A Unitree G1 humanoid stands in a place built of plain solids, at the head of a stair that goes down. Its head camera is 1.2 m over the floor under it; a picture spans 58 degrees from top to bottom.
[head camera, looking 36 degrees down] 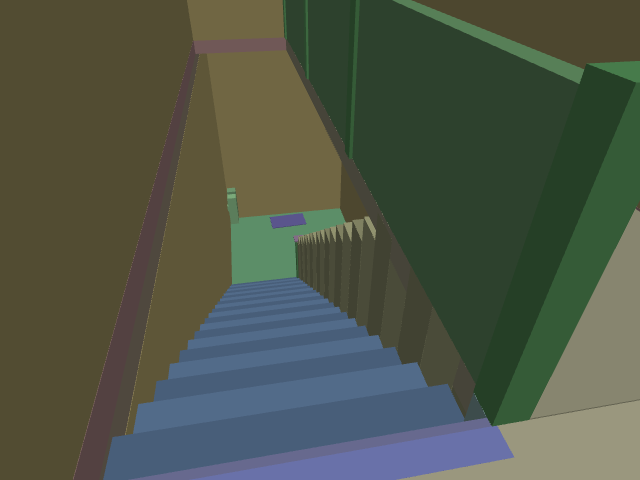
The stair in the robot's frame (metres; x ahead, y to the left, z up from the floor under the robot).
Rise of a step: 0.19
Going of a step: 0.25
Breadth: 1.19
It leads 10 degrees to the left of straight ahead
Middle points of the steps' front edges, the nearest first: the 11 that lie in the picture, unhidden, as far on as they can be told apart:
0.64 0.07 0.00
0.89 0.11 -0.19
1.14 0.15 -0.37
1.38 0.20 -0.56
1.63 0.24 -0.75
1.88 0.29 -0.93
2.13 0.33 -1.12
2.37 0.37 -1.31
2.62 0.42 -1.50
2.87 0.46 -1.68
3.11 0.51 -1.87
